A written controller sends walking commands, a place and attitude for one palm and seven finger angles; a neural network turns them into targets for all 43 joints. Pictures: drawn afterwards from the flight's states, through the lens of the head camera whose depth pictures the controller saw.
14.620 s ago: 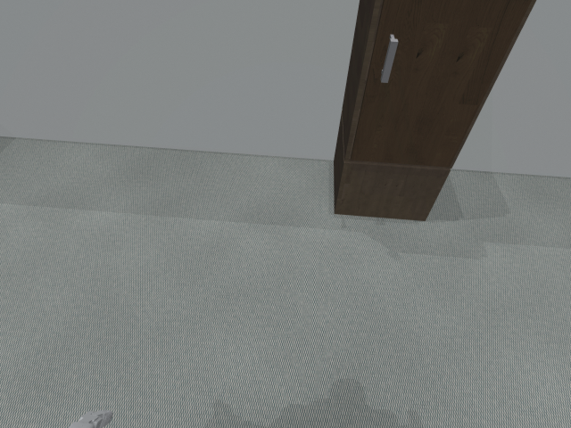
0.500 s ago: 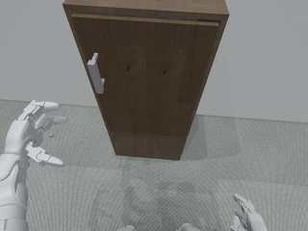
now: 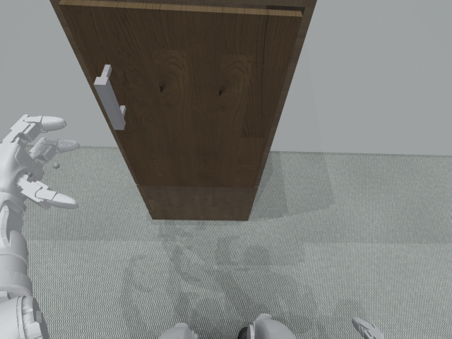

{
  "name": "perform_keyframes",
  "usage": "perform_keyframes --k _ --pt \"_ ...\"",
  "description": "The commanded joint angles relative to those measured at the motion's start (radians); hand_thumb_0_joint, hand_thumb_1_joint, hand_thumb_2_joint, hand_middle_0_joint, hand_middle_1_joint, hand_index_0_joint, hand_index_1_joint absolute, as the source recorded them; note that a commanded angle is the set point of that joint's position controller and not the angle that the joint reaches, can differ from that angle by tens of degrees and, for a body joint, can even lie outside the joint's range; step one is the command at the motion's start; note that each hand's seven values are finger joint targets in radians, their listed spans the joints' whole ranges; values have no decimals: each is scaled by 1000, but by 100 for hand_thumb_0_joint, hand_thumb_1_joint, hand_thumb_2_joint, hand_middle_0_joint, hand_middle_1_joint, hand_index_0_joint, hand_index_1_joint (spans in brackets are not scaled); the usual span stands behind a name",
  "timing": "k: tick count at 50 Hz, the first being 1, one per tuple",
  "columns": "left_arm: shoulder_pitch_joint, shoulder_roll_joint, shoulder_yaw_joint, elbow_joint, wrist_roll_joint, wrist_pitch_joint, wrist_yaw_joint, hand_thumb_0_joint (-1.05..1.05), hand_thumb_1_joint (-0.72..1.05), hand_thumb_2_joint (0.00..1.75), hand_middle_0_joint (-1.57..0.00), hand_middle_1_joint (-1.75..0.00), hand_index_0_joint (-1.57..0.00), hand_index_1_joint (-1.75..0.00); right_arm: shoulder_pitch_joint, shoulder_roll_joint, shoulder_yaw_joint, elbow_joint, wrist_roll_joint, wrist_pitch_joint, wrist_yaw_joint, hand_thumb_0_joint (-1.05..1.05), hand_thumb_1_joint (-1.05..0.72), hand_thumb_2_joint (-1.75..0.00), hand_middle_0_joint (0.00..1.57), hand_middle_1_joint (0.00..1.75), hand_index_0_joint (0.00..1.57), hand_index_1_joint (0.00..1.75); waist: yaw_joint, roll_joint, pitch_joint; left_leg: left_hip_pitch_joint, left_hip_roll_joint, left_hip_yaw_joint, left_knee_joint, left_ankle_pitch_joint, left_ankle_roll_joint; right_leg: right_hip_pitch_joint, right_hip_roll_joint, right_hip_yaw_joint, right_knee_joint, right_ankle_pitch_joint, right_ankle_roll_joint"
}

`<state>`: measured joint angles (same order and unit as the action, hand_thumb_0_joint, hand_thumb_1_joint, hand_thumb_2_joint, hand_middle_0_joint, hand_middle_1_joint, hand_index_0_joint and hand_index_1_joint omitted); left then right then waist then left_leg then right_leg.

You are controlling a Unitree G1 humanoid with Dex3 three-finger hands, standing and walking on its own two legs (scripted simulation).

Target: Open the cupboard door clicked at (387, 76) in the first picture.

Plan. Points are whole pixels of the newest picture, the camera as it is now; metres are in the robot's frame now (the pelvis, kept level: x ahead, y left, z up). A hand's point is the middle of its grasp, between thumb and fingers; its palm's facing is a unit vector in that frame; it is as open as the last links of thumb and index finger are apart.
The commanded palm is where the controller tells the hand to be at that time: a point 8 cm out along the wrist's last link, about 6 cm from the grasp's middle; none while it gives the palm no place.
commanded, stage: move the hooked fingers beside the handle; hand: left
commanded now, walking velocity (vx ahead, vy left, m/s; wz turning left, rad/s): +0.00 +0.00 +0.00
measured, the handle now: (113, 98) +0.56 +0.24 +0.05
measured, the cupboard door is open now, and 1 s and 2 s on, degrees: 0 0 0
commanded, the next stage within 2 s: slide the fingers in behind the handle in 1.72 s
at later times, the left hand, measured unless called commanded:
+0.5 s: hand (69, 134) +0.44 +0.29 +0.07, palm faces +0.02 -1.00 -0.01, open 14.0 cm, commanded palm +0.42 +0.33 +0.06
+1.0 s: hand (77, 108) +0.51 +0.29 +0.07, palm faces +0.01 -1.00 -0.02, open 14.0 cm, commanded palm +0.48 +0.33 +0.06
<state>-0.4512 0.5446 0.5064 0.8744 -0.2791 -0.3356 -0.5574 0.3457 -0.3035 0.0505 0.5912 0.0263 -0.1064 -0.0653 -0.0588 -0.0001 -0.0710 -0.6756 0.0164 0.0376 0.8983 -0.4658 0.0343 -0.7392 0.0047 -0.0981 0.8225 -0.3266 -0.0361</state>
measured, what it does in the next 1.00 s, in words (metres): stands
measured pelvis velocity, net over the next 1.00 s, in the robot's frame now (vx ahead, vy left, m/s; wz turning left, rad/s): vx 0.01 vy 0.01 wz -0.03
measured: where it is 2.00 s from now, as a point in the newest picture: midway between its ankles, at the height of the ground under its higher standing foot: outside the picture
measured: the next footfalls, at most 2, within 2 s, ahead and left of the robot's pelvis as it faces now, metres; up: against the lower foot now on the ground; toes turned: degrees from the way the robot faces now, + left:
none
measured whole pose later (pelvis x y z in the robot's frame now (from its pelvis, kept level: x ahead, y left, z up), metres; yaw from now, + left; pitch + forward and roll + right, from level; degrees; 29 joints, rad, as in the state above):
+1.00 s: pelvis +0.01 +0.01 -0.02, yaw -2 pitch +23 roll -4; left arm -0.90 0.78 0.56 1.23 -0.13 -0.35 -0.52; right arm 0.42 -0.30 0.07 0.58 -0.01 0.08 -0.03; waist -0.18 0.01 -0.08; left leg -0.89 0.04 0.03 1.00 -0.50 0.05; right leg -0.93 0.03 -0.10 0.86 -0.33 -0.02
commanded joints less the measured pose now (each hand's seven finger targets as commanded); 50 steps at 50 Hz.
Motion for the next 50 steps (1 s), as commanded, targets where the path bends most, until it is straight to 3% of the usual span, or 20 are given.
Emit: perform_keyframes --k 1,3,7,9,13,15,19,20,21,23,25,26,28,30,35,39,41,44,45,50 --pt "-379 319 47 -172 -8 -83 -4 0 -50 30 -30 -120 -30 -120 68 -161 -68 -95 1 -26 -13 0 -90 -90 20 30 20 30 -5 120 -364 76 -10 -62 -126 350 -15 278 14 95 -56 231 2" --pt "-402 351 74 -117 -4 -86 2 0 -50 30 -30 -120 -30 -120 83 -169 -71 -83 0 -17 -14 0 -90 -90 20 30 20 30 -10 70 -362 51 -7 -66 -120 331 -13 276 14 94 -55 217 5" --pt "-446 340 45 -105 14 -87 0 0 -50 30 -30 -120 -30 -120 98 -166 -72 -82 -3 2 -8 0 -90 -90 20 30 20 30 -10 140 -401 97 -3 -72 -113 413 -22 246 17 85 -39 252 3" --pt "-427 372 75 -76 16 -84 3 0 -50 30 -30 -120 -30 -120 111 -173 -74 -88 -5 16 -5 0 -90 -90 20 30 20 30 -8 96 -415 85 0 -73 -103 440 -20 256 22 83 -32 272 2" --pt "-500 354 50 -55 28 -86 16 0 -50 30 -30 -120 -30 -120 116 -170 -72 -83 -7 37 1 0 -90 -90 20 30 20 30 -26 117 -387 82 3 -75 -106 407 -21 213 22 78 -39 239 7" --pt "-516 378 61 -71 37 -96 19 0 -50 30 -30 -120 -30 -120 126 -171 -75 -84 -8 47 2 0 -90 -90 20 30 20 30 -20 153 -436 121 6 -80 -98 465 -29 209 25 77 -27 251 4" --pt "-570 364 42 -13 44 -97 32 0 -50 30 -30 -120 -30 -120 136 -173 -71 -75 -10 67 3 0 -90 -90 20 30 20 30 -44 109 -391 106 11 -89 -92 462 -31 170 31 67 -26 237 5" --pt "-568 396 67 9 53 -97 35 0 -50 30 -30 -120 -30 -120 145 -178 -72 -73 -12 73 4 0 -90 -90 20 30 20 30 -34 108 -403 94 11 -89 -92 458 -30 182 29 70 -25 238 6" --pt "-608 382 42 14 59 -98 35 0 -50 30 -30 -120 -30 -120 143 -176 -70 -67 -12 78 4 0 -90 -90 20 30 20 30 -52 123 -398 92 10 -85 -89 438 -28 170 28 73 -27 234 9" --pt "-603 425 72 12 74 -106 42 0 -50 30 -30 -120 -30 -120 152 -178 -72 -69 -16 87 4 0 -90 -90 20 30 20 30 -38 143 -437 103 10 -89 -83 466 -31 183 28 74 -19 245 6" --pt "-649 390 35 -1 74 -112 36 0 -50 30 -30 -120 -30 -120 164 -175 -73 -60 -18 96 8 0 -90 -90 20 30 20 30 -55 175 -455 167 18 -100 -72 547 -45 138 33 65 -15 257 6" --pt "-634 413 59 24 74 -109 39 0 -50 30 -30 -120 -30 -120 169 -180 -74 -58 -20 102 8 0 -90 -90 20 30 20 30 -49 165 -452 155 19 -99 -69 533 -45 134 33 65 -16 247 7" --pt "-673 397 33 90 81 -96 42 0 -50 30 -30 -120 -30 -120 166 -180 -67 -52 -18 110 7 0 -90 -90 20 30 20 30 -74 120 -384 77 15 -93 -72 432 -30 127 32 67 -23 217 10" --pt "-713 455 60 96 92 -98 44 0 -50 30 -30 -120 -30 -120 177 -189 -64 -51 -20 117 3 0 -90 -90 20 30 20 30 -67 145 -407 77 14 -98 -73 432 -31 135 33 70 -16 216 5" --pt "-748 496 74 107 112 -104 50 0 -50 30 -30 -120 -30 -120 204 -192 -64 -48 -28 133 7 0 -90 -90 20 30 20 30 -76 182 -475 99 17 -100 -47 493 -35 129 36 72 -2 252 6" --pt "-780 518 75 165 120 -88 44 0 -50 30 -30 -120 -30 -120 217 -197 -58 -50 -30 149 8 0 -90 -90 20 30 20 30 -98 152 -445 36 15 -94 -35 456 -21 140 40 77 -1 266 4" --pt "-780 567 101 171 133 -81 44 0 -50 30 -30 -120 -30 -120 227 -201 -58 -55 -32 154 9 0 -90 -90 20 30 20 30 -91 157 -477 18 13 -92 -30 459 -17 164 39 81 4 283 6" --pt "-820 556 80 145 137 -87 39 0 -50 30 -30 -120 -30 -120 237 -198 -56 -57 -34 165 12 0 -90 -90 20 30 20 30 -105 212 -492 59 18 -94 -20 502 -21 130 43 78 9 296 3" --pt "-833 595 106 119 141 -92 40 0 -50 30 -30 -120 -30 -120 247 -203 -60 -50 -37 168 13 0 -90 -90 20 30 20 30 -98 229 -523 90 23 -105 -18 548 -29 129 42 74 11 304 4" --pt "-766 520 66 167 124 -66 22 0 -50 30 -30 -120 -30 -120 256 -202 -61 -52 -34 184 22 0 -90 -90 20 30 20 30 -108 205 -483 97 29 -103 -20 561 -26 96 48 66 0 298 9"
